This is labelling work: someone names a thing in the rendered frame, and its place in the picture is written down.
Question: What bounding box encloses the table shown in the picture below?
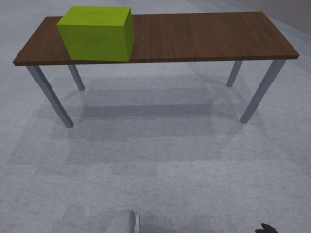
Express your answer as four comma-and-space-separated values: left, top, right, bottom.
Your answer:
13, 11, 300, 128

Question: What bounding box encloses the carton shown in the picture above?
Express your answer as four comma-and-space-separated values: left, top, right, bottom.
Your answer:
57, 6, 134, 62

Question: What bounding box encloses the robot right hand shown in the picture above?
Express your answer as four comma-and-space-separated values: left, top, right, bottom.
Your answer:
255, 223, 278, 233

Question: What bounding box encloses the robot left thigh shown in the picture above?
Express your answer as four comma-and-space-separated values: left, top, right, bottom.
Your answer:
106, 210, 140, 233

